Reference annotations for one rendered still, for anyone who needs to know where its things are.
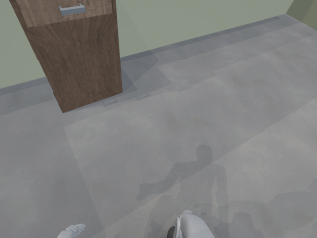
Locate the robot right thigh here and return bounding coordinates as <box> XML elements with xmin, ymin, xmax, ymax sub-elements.
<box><xmin>174</xmin><ymin>213</ymin><xmax>215</xmax><ymax>238</ymax></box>

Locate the left robot hand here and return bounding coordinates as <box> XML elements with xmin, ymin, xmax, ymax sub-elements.
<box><xmin>57</xmin><ymin>224</ymin><xmax>85</xmax><ymax>238</ymax></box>

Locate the handle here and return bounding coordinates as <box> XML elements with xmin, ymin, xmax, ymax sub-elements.
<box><xmin>59</xmin><ymin>3</ymin><xmax>86</xmax><ymax>16</ymax></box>

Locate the cabinet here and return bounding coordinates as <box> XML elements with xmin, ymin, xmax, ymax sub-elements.
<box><xmin>9</xmin><ymin>0</ymin><xmax>123</xmax><ymax>113</ymax></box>

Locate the drawer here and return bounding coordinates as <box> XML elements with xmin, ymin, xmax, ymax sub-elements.
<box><xmin>16</xmin><ymin>0</ymin><xmax>113</xmax><ymax>27</ymax></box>

